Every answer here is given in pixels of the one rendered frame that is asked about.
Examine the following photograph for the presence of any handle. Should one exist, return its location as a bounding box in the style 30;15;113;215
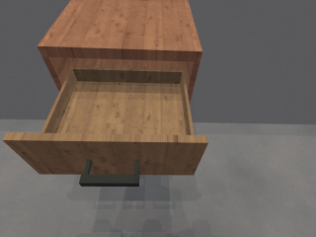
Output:
79;159;140;187

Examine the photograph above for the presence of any cabinet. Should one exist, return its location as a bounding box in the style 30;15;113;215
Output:
38;0;202;103

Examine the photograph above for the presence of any drawer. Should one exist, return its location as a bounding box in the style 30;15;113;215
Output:
2;67;208;176

